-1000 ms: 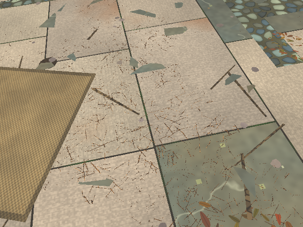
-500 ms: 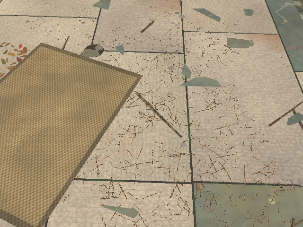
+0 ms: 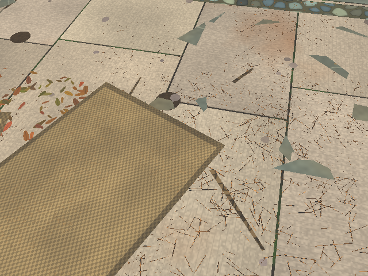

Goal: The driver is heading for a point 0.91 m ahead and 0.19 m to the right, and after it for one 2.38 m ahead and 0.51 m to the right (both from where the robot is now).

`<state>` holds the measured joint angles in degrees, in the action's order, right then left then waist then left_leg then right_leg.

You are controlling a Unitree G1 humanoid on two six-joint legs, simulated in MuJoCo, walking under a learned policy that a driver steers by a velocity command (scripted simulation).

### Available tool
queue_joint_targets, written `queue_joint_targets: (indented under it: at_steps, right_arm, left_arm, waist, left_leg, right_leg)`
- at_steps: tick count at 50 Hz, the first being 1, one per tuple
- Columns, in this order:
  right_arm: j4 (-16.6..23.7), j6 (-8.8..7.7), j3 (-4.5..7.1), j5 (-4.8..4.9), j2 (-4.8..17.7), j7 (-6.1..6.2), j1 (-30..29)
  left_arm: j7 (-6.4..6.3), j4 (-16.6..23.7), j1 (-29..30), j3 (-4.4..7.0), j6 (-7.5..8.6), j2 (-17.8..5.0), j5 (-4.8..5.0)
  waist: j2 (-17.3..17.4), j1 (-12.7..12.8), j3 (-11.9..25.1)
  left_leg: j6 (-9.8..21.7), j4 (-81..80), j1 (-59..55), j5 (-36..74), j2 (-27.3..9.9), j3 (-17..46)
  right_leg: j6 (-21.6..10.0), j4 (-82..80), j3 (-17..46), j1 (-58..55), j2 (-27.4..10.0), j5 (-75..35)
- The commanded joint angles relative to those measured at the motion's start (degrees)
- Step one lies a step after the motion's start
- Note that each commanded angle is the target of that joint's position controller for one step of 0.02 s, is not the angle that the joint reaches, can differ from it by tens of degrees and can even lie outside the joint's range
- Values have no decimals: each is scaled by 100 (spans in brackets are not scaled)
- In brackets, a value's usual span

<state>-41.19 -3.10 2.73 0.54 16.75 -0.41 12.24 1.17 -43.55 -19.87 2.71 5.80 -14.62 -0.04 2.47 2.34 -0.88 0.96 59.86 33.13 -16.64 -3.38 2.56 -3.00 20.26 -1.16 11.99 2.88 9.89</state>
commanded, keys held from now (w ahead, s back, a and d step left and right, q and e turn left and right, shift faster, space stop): w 0.08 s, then w+e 0.92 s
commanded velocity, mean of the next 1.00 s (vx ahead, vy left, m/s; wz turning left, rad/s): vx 0.50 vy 0.00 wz -0.38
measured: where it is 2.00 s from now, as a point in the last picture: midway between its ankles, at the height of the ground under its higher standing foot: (252, 183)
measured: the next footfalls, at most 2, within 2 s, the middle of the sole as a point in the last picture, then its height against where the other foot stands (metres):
left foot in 0.26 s outside the picture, level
right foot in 0.80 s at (249, 261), level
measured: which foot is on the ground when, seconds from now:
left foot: up 0.00-0.24, down 0.26-0.80, up 0.82-1.00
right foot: down 0.00-0.28, up 0.30-0.78, down 0.80-1.00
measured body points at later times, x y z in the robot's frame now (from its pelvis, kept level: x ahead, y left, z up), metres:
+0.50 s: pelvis +0.27 +0.06 +0.00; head +0.29 +0.06 +0.45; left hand +0.43 +0.32 -0.11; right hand +0.30 -0.23 -0.11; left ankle +0.28 +0.16 -0.74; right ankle +0.28 -0.11 -0.66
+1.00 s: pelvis +0.51 -0.07 +0.00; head +0.54 -0.10 +0.44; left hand +0.72 +0.14 -0.10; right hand +0.54 -0.39 -0.10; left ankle +0.61 +0.09 -0.66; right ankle +0.51 -0.14 -0.74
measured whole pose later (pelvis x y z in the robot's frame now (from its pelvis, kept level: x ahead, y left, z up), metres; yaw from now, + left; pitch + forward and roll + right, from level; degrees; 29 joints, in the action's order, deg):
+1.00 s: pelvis +0.51 -0.07 +0.00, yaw -27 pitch +1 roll +0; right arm -42.2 -5.9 3.2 -0.4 17.8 -0.2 7.8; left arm 1.3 -38.5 -17.2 3.9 2.6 -16.2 0.4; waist 1.3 1.6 -3.3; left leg -1.5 61.7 32.9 -17.5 -5.3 3.6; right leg -6.0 23.5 2.2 15.2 6.0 9.3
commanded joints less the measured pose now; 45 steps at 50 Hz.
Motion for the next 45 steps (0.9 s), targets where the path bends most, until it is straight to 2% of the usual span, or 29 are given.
queue_joint_targets:
  at_steps: [1,4,6,8,11,12,13,14,15,16,17,18,19,20,21,23,26,30,33,35,37,38,39,40,41,42,43,44,45]
  right_arm:
    - [421,-79,1,-45,160,-22,-250]
    - [495,-130,-33,-14,114,-75,-776]
    - [609,-171,-24,9,147,-106,-1165]
    - [711,-224,4,36,216,-154,-1394]
    - [686,-307,106,37,446,-187,-1157]
    - [556,-320,188,18,577,-160,-701]
    - [368,-325,317,-33,845,-100,69]
    - [264,-298,432,-126,1301,-23,1101]
    - [161,-222,458,-149,1509,-59,1223]
    - [195,-210,335,-75,960,-65,1081]
    - [186,-215,253,-30,706,-51,789]
    - [192,-229,199,-60,569,-64,415]
    - [171,-245,164,-95,401,-79,152]
    - [137,-282,160,-138,356,-74,9]
    - [96,-321,174,-137,322,-67,-68]
    - [-15,-386,226,-127,426,-41,-90]
    - [-176,-381,285,-137,581,15,25]
    - [-308,-298,331,-95,789,72,193]
    - [-448,-196,379,-17,935,83,467]
    - [-512,-109,414,48,1027,85,540]
    - [-499,-33,463,94,1202,115,476]
    - [-481,14,485,117,1280,135,433]
    - [-452,50,467,145,1258,155,336]
    - [-377,19,379,42,1053,176,411]
    - [-25,-121,100,-203,171,100,916]
    - [26,-350,128,-19,567,19,429]
    - [212,-456,209,200,856,-27,-151]
    - [234,-518,169,152,771,-5,-237]
    - [160,-523,189,2,774,37,-216]
  left_arm:
    - [-46,322,219,235,70,-956,47]
    - [-68,189,73,250,6,-1056,93]
    - [-71,39,-222,254,-42,-1086,141]
    - [-88,-54,-365,266,-108,-1120,167]
    - [-142,-95,-292,318,-204,-1248,173]
    - [-155,-87,-217,302,-223,-1217,168]
    - [-156,-59,-206,228,-216,-1019,119]
    - [-163,143,-182,67,-200,-576,-52]
    - [-165,211,-986,-31,-114,-193,124]
    - [-175,105,-684,119,-100,-817,251]
    - [-167,230,-194,199,-111,-1021,276]
    - [-184,258,12,200,-140,-949,224]
    - [-180,280,111,221,-185,-885,160]
    - [-157,272,24,223,-249,-779,170]
    - [-144,260,-15,215,-309,-676,188]
    - [-143,347,117,204,-397,-553,170]
    - [-112,515,468,179,-415,-480,135]
    - [47,754,1208,98,-363,-353,128]
    - [150,1012,1711,73,-366,-349,137]
    - [209,1165,1870,96,-376,-422,138]
    - [233,1224,1672,189,-405,-599,118]
    - [224,1152,1236,286,-427,-763,115]
    - [178,941,384,446,-442,-1013,129]
    - [65,694,-587,652,-502,-1451,143]
    - [14,728,-372,730,-466,-2124,196]
    - [52,942,-551,584,-356,-1699,144]
    - [80,862,-381,480,-270,-1363,86]
    - [75,867,-77,436,-228,-1230,106]
    - [61,927,324,382,-225,-1058,96]
  waist:
    - [-650,-101,54]
    - [-660,86,-50]
    - [-643,229,-139]
    - [-670,238,-209]
    - [-772,-57,-100]
    - [-744,-336,137]
    - [-639,-694,678]
    - [194,-1064,1652]
    - [1727,-663,2201]
    - [988,-829,1638]
    - [654,-800,959]
    - [320,-614,626]
    - [327,-467,353]
    - [482,-313,268]
    - [479,-246,217]
    - [276,-179,62]
    - [83,-234,-77]
    - [-24,-508,-283]
    - [-62,-679,-456]
    - [-7,-659,-475]
    - [194,-427,-196]
    - [271,-149,106]
    - [180,352,546]
    - [-269,767,1068]
    - [-1885,17,1413]
    - [-1214,417,2262]
    - [-878,493,1465]
    - [-525,248,946]
    - [-322,-4,632]
  left_leg:
    - [-110,-962,501,684,-267,57]
    - [-143,-2045,139,1612,-129,-101]
    - [-167,-2467,-104,1881,9,-148]
    - [-115,-2785,-181,1814,93,-89]
    - [49,-3190,-778,1404,195,-74]
    - [160,-3382,-1502,1342,283,-175]
    - [341,-3315,-2718,1376,80,-54]
    - [698,-3157,-4370,1373,-1160,1204]
    - [1442,-3850,-5556,-12,-2135,3534]
    - [1284,-4206,-5059,-879,-1945,3543]
    - [1092,-4294,-4404,-778,-1786,2680]
    - [1000,-4447,-3722,-186,-1555,2103]
    - [970,-4628,-3222,275,-1351,1613]
    - [935,-4803,-2861,610,-1237,1215]
    - [953,-4946,-2671,883,-1173,927]
    - [1009,-5120,-2504,1442,-1195,456]
    - [1029,-5215,-2650,1931,-1182,-115]
    - [889,-5247,-2833,2049,-1102,-802]
    - [808,-5132,-3330,2151,-1254,-1029]
    - [710,-4863,-3698,2673,-1351,-1167]
    - [581,-4160,-3900,4482,-1348,-1361]
    - [514,-3439,-3893,5352,-1295,-1456]
    - [357,-2297,-3522,5529,-1108,-1620]
    - [94,-634,-2203,4119,-878,-1621]
    - [-276,1423,461,-1349,300,-1230]
    - [-212,2090,1059,-1794,468,195]
    - [-87,2006,1512,-1229,201,272]
    - [-9,1516,1357,-721,-41,246]
    - [-40,1015,991,-433,-221,242]
  right_leg:
    - [-1060,-1138,1273,-409,-1515,-1119]
    - [-895,-1176,819,-342,-1337,-1099]
    - [-863,-1094,865,-348,-1361,-1058]
    - [-818,-924,1040,-556,-1484,-1004]
    - [-644,-462,1295,-783,-1625,-1179]
    - [-519,16,1186,-682,-1460,-1696]
    - [-329,1004,953,-277,-1125,-1820]
    - [-58,2904,599,832,-635,-180]
    - [193,4538,537,2663,-37,2461]
    - [216,5182,951,3189,-344,2238]
    - [189,5247,860,3378,-555,1699]
    - [216,5108,767,3148,-762,1251]
    - [237,4879,775,2984,-902,943]
    - [256,4767,793,2678,-1025,725]
    - [281,4704,759,2538,-1056,614]
    - [346,4542,758,2646,-1090,348]
    - [413,3819,773,2923,-1090,-329]
    - [314,2528,357,2719,-994,-1197]
    - [164,1966,128,2808,-933,-1056]
    - [10,1745,-43,2773,-830,-661]
    - [-213,1675,-369,2177,-484,-73]
    - [-355,1648,-528,1560,-237,175]
    - [-554,1284,-603,358,42,-97]
    - [-839,1143,177,-1439,-269,-276]
    - [-1846,632,3430,-3213,-1771,568]
    - [-2144,-225,4949,-3558,-2224,1237]
    - [-1814,-359,4137,-3092,-2078,808]
    - [-1619,-326,3407,-2271,-1821,255]
    - [-1463,-347,2861,-1499,-1594,-361]
Velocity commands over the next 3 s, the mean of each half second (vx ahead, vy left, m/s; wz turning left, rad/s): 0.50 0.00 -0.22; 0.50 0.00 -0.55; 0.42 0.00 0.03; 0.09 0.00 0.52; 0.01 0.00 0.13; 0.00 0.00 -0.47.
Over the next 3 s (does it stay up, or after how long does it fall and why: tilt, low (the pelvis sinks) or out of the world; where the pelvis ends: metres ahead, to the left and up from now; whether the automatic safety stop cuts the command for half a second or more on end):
stays up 0.86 -0.21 0.00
